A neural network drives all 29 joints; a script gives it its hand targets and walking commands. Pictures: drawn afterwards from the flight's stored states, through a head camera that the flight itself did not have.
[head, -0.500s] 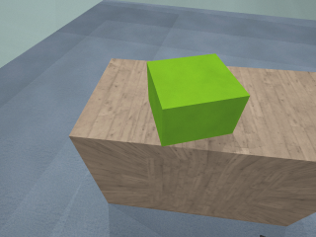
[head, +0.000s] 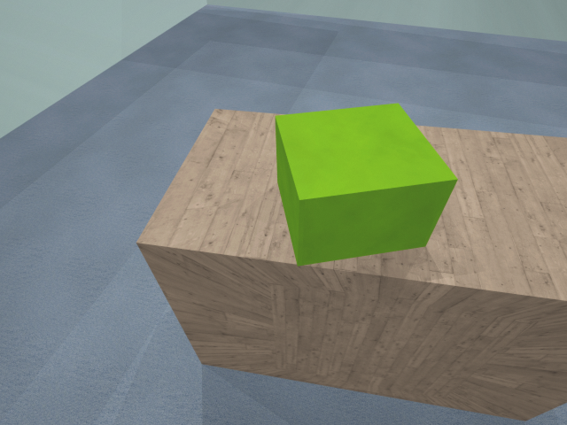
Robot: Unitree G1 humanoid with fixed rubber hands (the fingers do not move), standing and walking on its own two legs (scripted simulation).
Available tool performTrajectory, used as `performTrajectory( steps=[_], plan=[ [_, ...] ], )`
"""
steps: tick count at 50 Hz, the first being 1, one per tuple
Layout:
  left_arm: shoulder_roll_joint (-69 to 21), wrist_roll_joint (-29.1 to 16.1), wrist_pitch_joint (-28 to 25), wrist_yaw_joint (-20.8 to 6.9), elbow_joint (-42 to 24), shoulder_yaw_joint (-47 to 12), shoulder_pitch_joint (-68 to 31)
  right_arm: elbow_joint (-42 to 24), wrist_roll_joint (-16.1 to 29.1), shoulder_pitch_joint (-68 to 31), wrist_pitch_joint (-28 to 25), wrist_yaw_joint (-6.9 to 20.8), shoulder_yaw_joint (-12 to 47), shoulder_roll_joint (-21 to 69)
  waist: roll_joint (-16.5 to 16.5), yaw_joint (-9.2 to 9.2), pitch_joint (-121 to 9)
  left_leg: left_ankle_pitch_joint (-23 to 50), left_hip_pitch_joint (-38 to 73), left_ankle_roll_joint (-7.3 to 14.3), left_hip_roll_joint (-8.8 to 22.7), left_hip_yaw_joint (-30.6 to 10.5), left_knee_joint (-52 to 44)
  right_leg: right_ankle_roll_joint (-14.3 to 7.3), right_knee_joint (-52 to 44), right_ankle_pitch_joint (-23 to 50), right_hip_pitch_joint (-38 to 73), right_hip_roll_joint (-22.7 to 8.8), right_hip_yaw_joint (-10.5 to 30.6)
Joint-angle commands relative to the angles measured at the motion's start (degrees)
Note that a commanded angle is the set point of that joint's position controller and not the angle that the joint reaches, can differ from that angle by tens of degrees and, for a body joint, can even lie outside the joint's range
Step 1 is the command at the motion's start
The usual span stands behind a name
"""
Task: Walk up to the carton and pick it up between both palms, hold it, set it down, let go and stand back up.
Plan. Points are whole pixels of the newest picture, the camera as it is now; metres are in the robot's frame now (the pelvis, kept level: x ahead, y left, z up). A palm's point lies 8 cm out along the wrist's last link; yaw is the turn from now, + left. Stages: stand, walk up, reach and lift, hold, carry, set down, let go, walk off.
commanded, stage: walk up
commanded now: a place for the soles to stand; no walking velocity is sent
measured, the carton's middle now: (350, 181) +0.56 -0.09 +0.02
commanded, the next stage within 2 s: none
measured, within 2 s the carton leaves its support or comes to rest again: neither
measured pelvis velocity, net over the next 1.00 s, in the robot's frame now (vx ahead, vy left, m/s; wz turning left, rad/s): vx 0.14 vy -0.07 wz -0.11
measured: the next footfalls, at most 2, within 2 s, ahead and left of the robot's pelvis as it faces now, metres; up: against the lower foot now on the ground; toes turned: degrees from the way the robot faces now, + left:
right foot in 0.38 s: +0.12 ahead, -0.18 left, +0.00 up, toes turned -12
left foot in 0.70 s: +0.23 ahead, +0.03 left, +0.00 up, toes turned -15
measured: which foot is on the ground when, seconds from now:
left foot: down 0.00-0.40, up 0.42-0.68, down 0.70-1.00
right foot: down 0.00-0.18, up 0.20-0.36, down 0.38-1.00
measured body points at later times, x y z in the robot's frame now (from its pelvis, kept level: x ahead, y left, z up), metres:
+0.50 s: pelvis +0.05 -0.07 -0.02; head +0.06 -0.07 +0.43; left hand +0.08 +0.21 -0.13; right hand +0.10 -0.34 -0.15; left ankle +0.04 +0.08 -0.68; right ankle +0.07 -0.17 -0.72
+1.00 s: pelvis +0.14 -0.07 +0.01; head +0.15 -0.08 +0.45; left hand +0.19 +0.17 -0.11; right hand +0.29 -0.30 -0.11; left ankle +0.20 +0.04 -0.72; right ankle +0.07 -0.17 -0.72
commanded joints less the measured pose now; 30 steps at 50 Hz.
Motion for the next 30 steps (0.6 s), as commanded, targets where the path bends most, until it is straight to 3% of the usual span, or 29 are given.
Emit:
performTrajectory(
  steps=[1,4,7,8,9,10,11,13,16,17,18,19,20,21,22,23,24,27,30],
  plan=[
    [12.43,-0.01,-1.31,0.78,-5.20,3.34,0.25,-7.32,-0.19,-1.00,-2.25,-0.15,-2.53,-8.59,-2.18,-0.47,-2.40,11.22,-1.03,2.37,1.86,1.53,-2.91,-7.52,-13.71,5.51,1.88,-10.86,10.20],
    [11.42,-0.50,-0.45,0.51,-5.81,2.98,-0.65,-7.56,0.17,-1.01,-2.55,-0.16,-2.93,-9.98,-1.19,-0.58,-2.36,14.27,-1.83,3.54,2.86,-2.43,-6.63,-4.99,-9.71,3.18,2.28,-6.23,6.73],
    [9.67,-0.55,-0.07,0.16,-6.08,2.72,0.64,-7.44,0.37,-2.09,-2.53,-0.48,-3.30,-11.85,2.26,0.06,-3.09,11.69,-6.11,5.53,4.58,-8.42,-11.09,-3.16,-5.74,1.63,6.10,-2.33,6.54],
    [10.41,2.05,-0.01,-0.67,-5.71,3.86,3.67,-5.62,-1.49,6.70,-3.13,-0.62,-4.93,-11.93,-0.41,-1.61,-5.68,-18.84,0.27,9.15,6.97,-14.22,-13.67,-3.85,0.26,-19.50,1.12,-0.07,7.19],
    [9.17,2.04,0.14,-1.03,-6.83,3.91,1.96,-4.74,-2.08,8.16,-3.21,-0.99,-5.85,-14.91,3.97,-3.19,-0.54,-32.77,1.22,12.68,11.14,-25.09,-20.06,-2.95,6.04,-20.22,-8.84,2.98,8.09],
    [8.00,1.81,0.27,-1.28,-8.08,3.55,1.02,-4.39,-2.63,8.07,-3.09,-1.58,-6.60,-16.30,9.02,-4.13,4.07,-36.15,4.71,16.43,15.96,-34.88,-24.58,-1.80,13.84,-18.20,-19.17,4.57,8.98],
    [8.05,1.78,0.24,-1.44,-8.74,3.55,0.53,-4.56,-3.16,7.91,-3.04,-2.29,-6.88,-16.27,10.52,-4.92,5.93,-34.18,7.99,18.50,18.77,-38.38,-25.29,-1.10,19.15,-16.26,-26.73,2.22,13.09],
    [9.17,1.91,-0.47,-1.35,-9.19,4.19,1.02,-4.79,-3.85,5.39,-3.63,-3.13,-6.61,-14.46,10.83,-4.28,5.05,-27.16,10.04,18.96,19.84,-35.50,-24.04,0.10,21.40,-11.28,-30.06,-0.93,17.09],
    [8.61,1.47,-1.33,-1.69,-8.75,4.79,3.99,-5.21,-3.96,0.17,-4.37,-3.04,-6.23,-12.37,12.56,-2.11,2.01,-15.92,5.97,15.96,16.80,-24.90,-19.96,0.64,12.38,-10.14,-20.08,-1.30,17.02],
    [7.98,1.17,-1.67,-1.85,-8.00,5.08,6.76,-5.22,-3.80,-1.47,-4.22,-2.66,-6.23,-12.06,13.35,-0.69,1.31,-14.61,1.08,14.31,14.64,-20.07,-18.00,0.21,8.51,-7.84,-12.77,0.41,14.63],
    [7.71,1.07,-2.13,-1.87,-6.50,5.72,11.62,-5.34,-3.31,-3.94,-3.81,-2.15,-5.94,-11.51,11.78,2.21,0.05,-14.90,-6.66,12.12,11.88,-14.06,-14.56,-0.50,2.82,-2.52,-1.20,2.96,11.22],
    [8.61,1.22,-2.68,-1.61,-3.92,6.92,18.63,-5.97,-2.58,-6.07,-3.30,-1.54,-4.67,-9.49,6.64,6.03,-1.29,-18.54,-16.92,9.18,8.02,-6.80,-8.72,-0.99,-1.87,1.61,12.87,6.93,7.29],
    [11.89,2.02,-3.22,-1.18,-2.51,8.05,24.16,-6.72,-2.02,-5.22,-3.09,-1.13,-3.04,-5.15,-4.21,8.69,-2.42,-20.84,-26.06,5.06,1.99,0.30,5.33,-2.97,-7.91,-6.41,21.85,3.03,16.40],
    [17.81,2.46,-3.74,-0.57,-4.44,8.13,23.83,-8.74,-1.09,-4.93,-3.41,-1.14,-1.84,-1.95,-16.80,8.63,-0.93,-17.28,-31.05,0.79,-4.41,7.55,22.99,-9.25,-24.77,-30.46,17.00,-14.16,47.44],
    [16.64,2.71,-3.38,0.04,-4.52,7.25,18.02,-8.39,-1.95,-3.12,-3.15,-1.69,-2.71,-6.14,-6.97,4.62,5.06,-14.74,-30.11,0.74,0.20,2.39,28.73,-12.36,-29.89,-34.62,9.98,-19.16,58.58],
    [15.41,2.44,-3.16,0.66,-5.07,6.61,14.78,-7.74,-2.11,-2.34,-2.97,-1.33,-3.23,-7.95,-1.99,2.84,9.08,-10.27,-29.39,0.64,3.59,2.29,31.08,-13.65,-29.36,-33.23,4.85,-19.37,55.93],
    [14.47,2.62,-3.10,1.13,-4.85,6.08,13.03,-6.80,-2.00,-1.38,-2.88,-0.83,-3.17,-7.97,-1.23,2.46,10.63,-7.40,-28.14,0.58,5.77,3.48,30.27,-14.33,-27.93,-28.57,2.93,-18.00,50.23],
    [12.30,2.34,-3.59,1.67,-1.81,4.65,12.13,-6.06,-2.41,-0.53,-3.36,0.69,-3.06,-6.74,-5.44,1.77,8.20,-5.83,-20.07,0.05,8.29,6.65,20.59,-13.52,-25.84,-10.10,1.69,-13.53,35.95],
    [11.66,1.40,-3.58,1.64,-0.71,4.03,11.01,-5.71,-1.86,-1.56,-3.41,0.84,-2.23,-4.57,-7.56,1.26,5.70,-3.14,-10.55,0.54,7.45,10.87,8.38,-12.50,-20.31,13.64,1.20,-10.08,26.31]
  ],
)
